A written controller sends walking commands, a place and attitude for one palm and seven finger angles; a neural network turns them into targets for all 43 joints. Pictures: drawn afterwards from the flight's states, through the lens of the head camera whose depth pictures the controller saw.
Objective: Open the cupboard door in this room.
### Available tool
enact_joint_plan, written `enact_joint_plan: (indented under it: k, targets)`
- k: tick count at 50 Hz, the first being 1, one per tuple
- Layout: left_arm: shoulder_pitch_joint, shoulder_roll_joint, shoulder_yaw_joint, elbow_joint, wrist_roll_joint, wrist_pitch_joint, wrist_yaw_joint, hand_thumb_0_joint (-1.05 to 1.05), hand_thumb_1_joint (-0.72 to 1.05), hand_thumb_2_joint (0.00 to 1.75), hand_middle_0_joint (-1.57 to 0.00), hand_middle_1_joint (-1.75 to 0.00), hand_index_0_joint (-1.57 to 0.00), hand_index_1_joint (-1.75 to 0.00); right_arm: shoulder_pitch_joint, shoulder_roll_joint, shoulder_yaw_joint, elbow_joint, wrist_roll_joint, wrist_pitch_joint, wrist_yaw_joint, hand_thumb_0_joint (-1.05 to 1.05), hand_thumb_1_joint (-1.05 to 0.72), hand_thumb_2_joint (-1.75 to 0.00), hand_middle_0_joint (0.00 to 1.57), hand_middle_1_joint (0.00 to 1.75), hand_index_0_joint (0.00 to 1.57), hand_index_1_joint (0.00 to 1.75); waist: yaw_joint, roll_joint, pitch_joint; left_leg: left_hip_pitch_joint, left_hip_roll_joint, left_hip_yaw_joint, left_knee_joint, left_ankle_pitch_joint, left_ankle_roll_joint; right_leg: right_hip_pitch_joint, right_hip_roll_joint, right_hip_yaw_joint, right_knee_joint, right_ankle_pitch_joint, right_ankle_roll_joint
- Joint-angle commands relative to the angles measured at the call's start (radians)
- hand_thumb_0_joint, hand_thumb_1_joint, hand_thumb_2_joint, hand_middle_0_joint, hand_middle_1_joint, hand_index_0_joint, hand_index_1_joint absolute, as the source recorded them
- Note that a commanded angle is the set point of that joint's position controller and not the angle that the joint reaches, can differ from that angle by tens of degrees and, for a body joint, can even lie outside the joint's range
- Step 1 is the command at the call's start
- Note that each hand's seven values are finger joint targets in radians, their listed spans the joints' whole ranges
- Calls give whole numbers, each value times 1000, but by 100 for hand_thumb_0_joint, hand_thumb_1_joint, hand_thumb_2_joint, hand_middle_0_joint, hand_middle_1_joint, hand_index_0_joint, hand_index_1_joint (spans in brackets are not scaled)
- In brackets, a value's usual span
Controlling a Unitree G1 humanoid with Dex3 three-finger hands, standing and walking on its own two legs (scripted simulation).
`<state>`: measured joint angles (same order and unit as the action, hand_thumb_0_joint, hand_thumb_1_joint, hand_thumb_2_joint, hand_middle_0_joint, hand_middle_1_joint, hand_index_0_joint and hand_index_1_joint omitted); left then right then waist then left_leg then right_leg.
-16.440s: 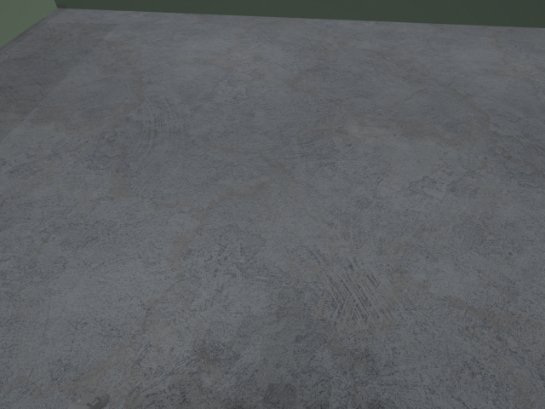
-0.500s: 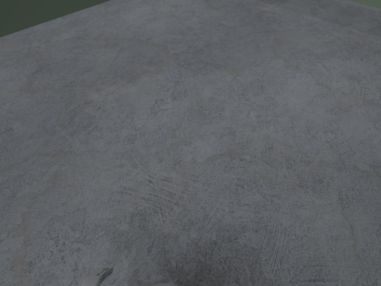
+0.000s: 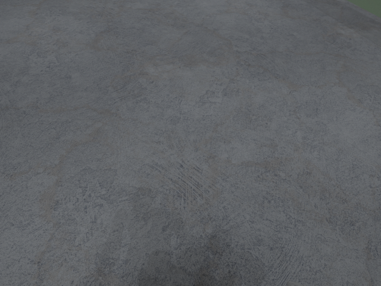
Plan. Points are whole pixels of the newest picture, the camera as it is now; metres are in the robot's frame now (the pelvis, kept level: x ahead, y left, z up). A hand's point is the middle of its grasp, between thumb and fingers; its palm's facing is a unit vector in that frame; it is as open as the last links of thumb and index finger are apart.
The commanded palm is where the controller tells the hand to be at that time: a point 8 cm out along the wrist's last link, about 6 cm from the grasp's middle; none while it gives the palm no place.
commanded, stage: turn or walk to find it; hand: left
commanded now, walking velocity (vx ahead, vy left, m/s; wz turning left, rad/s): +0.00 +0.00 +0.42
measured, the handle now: out of the picture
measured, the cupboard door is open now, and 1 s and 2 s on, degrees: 0 0 0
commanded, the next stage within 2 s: stand and wait in 1.60 s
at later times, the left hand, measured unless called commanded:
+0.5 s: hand out of the picture +0.05 +0.16 -0.13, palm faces +0.21 -0.94 -0.28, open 7.4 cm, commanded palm none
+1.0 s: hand out of the picture -0.08 +0.21 -0.16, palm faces +0.47 -0.85 -0.25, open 7.4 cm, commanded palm none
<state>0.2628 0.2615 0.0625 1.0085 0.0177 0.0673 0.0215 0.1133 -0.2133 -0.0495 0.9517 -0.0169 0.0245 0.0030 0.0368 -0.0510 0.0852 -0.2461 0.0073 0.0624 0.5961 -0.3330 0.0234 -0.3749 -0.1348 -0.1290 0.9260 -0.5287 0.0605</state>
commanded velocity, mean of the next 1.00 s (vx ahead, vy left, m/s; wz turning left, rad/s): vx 0.00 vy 0.00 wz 0.42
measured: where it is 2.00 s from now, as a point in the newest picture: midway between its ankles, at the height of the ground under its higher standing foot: outside the picture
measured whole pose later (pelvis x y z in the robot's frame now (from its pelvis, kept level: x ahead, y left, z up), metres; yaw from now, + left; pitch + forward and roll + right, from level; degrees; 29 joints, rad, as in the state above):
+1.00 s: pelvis -0.03 +0.00 +0.01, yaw +26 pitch -1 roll -1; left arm 0.20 0.26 0.06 0.99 0.01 0.06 0.01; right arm 0.14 -0.20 -0.04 0.96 -0.02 0.02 -0.01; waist 0.02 -0.03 0.08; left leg -0.22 -0.01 0.02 0.50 -0.26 0.03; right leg -0.43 -0.10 -0.06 1.04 -0.45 0.08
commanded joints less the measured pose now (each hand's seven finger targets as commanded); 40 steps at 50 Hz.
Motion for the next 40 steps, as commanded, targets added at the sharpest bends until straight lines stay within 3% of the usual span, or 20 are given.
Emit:
enact_joint_plan:
  k: [1, 3, 7, 11, 14, 16, 17, 18, 19, 20, 21, 22, 23, 24, 29, 34, 36, 38, 39, 40]
  targets:
    - [-53, 65, 14, -92, -1, -31, -11, 0, 90, 90, -20, -30, -20, -30, 31, -189, -33, -43, -3, -17, -23, 0, -90, -90, 20, 30, 20, 30, -39, 211, -64, 106, 247, -262, -270, 489, 134, -164, 14, 94, 185, 92, 15]
    - [-45, 67, 14, -86, -3, -34, -12, 0, 90, 90, -20, -30, -20, -30, 45, -182, -32, -44, 0, -21, -22, 0, -90, -90, 20, 30, 20, 30, -39, 192, -81, 117, 225, -239, -270, 522, 128, -142, 24, 95, 161, 116, 19]
    - [-86, 56, 8, -115, -4, -33, -6, 0, 90, 90, -20, -30, -20, -30, 87, -185, -43, -42, -2, -18, -19, 0, -90, -90, 20, 30, 20, 30, -62, 178, -93, 157, 234, -291, -257, 547, 149, -143, 40, 101, 78, 101, 29]
    - [-105, 40, 4, -137, -8, -38, -5, 0, 90, 90, -20, -30, -20, -30, 84, -193, -51, -51, -8, -10, -17, 0, -90, -90, 20, 30, 20, 30, -63, 196, -100, 115, 223, -335, -232, 532, 151, -59, 69, 90, -83, 76, 21]
    - [-53, 39, 4, -132, -12, -48, -2, 0, 90, 90, -20, -30, -20, -30, 58, -191, -56, -60, -9, -4, -14, 0, -90, -90, 20, 30, 20, 30, -37, 224, -115, 49, 197, -367, -193, 522, 135, 68, 99, 73, -264, 139, 10]
    - [19, 55, 9, -116, -10, -62, 0, 0, 90, 90, -20, -30, -20, -30, 49, -173, -56, -66, 0, -3, -12, 0, -90, -90, 20, 30, 20, 30, -2, 159, -142, -27, 140, -340, -113, 415, 80, 228, 88, 65, -498, 320, 4]
    - [37, 106, 18, -114, 0, -74, 7, 0, 90, 90, -20, -30, -20, -30, 69, -127, -53, -70, 8, -6, -6, 0, -90, -90, 20, 30, 20, 30, 2, 30, -155, -149, 69, -274, -7, 242, 24, 352, -31, 174, -582, 362, -27]
    - [41, 187, 35, -120, 12, -80, 13, 0, 90, 90, -20, -30, -20, -30, 75, -66, -42, -93, 10, -5, 0, 0, -90, -90, 20, 30, 20, 30, 6, -213, -130, -319, -72, -123, 196, -130, -44, 405, -272, 411, -625, 487, -135]
    - [38, 197, 41, -133, 2, -79, 14, 0, 90, 90, -20, -30, -20, -30, 54, -107, -53, -95, 1, 11, -6, 0, -90, -90, 20, 30, 20, 30, 20, -223, -124, -299, -47, -154, 389, -266, -45, 269, -356, 448, -654, 490, -216]
    - [-16, 169, 40, -145, 2, -76, 17, 0, 90, 90, -20, -30, -20, -30, 43, -117, -59, -83, -2, 22, -4, 0, -90, -90, 20, 30, 20, 30, 1, -172, -69, -295, -28, -174, 525, -226, -40, 177, -321, 422, -668, 407, -234]
    - [-65, 136, 30, -155, 0, -75, 15, 0, 90, 90, -20, -30, -20, -30, 60, -112, -59, -61, -3, 25, 2, 0, -90, -90, 20, 30, 20, 30, -27, -91, -38, -307, -13, -167, 597, -159, -44, 156, -263, 336, -653, 405, -216]
    - [-104, 109, 21, -165, 0, -76, 13, 0, 90, 90, -20, -30, -20, -30, 92, -99, -58, -41, -5, 29, 8, 0, -90, -90, 20, 30, 20, 30, -53, -73, -34, -304, 0, -150, 632, -99, -54, 152, -217, 240, -632, 418, -190]
    - [-119, 89, 17, -169, 0, -77, 14, 0, 90, 90, -20, -30, -20, -30, 117, -93, -56, -29, -4, 31, 12, 0, -90, -90, 20, 30, 20, 30, -63, -79, -43, -293, 7, -136, 639, -63, -62, 150, -190, 186, -624, 449, -171]
    - [-109, 83, 15, -169, 3, -82, 14, 0, 90, 90, -20, -30, -20, -30, 125, -87, -52, -24, -6, 30, 14, 0, -90, -90, 20, 30, 20, 30, -57, -116, -50, -293, 9, -122, 629, -46, -72, 172, -176, 161, -616, 500, -165]
    - [-12, 114, 24, -128, 10, -82, 14, 0, 90, 90, -20, -30, -20, -30, 56, -72, -39, -31, -1, 27, 12, 0, -90, -90, 20, 30, 20, 30, -9, -120, -62, -266, 24, -65, 442, -107, -94, 263, -207, 113, -582, 639, -188]
    - [36, 152, 38, -95, 14, -73, 10, 0, 90, 90, -20, -30, -20, -30, 11, -58, -21, -42, 9, 11, 9, 0, -90, -90, 20, 30, 20, 30, 23, -158, -109, -185, 16, -1, 196, -147, -81, 338, -222, 80, -508, 786, -201]
    - [23, 161, 41, -87, 13, -68, 9, 0, 90, 90, -20, -30, -20, -30, 40, -62, -19, -37, 10, 3, 6, 0, -90, -90, 20, 30, 20, 30, 1, -170, -128, -117, 11, 23, 66, -90, -73, 326, -225, 62, -461, 793, -181]
    - [-3, 151, 39, -85, 3, -61, 6, 0, 90, 90, -20, -30, -20, -30, 91, -82, -22, -21, 8, -4, 7, 0, -90, -90, 20, 30, 20, 30, -37, -116, -135, 41, 15, 30, -133, 90, -59, 232, -193, 5, -375, 676, -115]
    - [4, 122, 36, -97, -5, -54, 4, 0, 90, 90, -20, -30, -20, -30, 126, -142, -35, -19, 3, -15, 8, 0, -90, -90, 20, 30, 20, 30, -59, 26, -166, 188, 100, -70, -217, 260, -25, 102, -146, -37, -247, 523, -62]
    - [0, 57, 20, -132, -10, -49, -3, 0, 90, 90, -20, -30, -20, -30, 166, -237, -57, -22, -5, -20, 4, 0, -90, -90, 20, 30, 20, 30, -77, 316, -160, 291, 337, -376, -233, 598, 93, -140, -15, -76, -62, 41, 11]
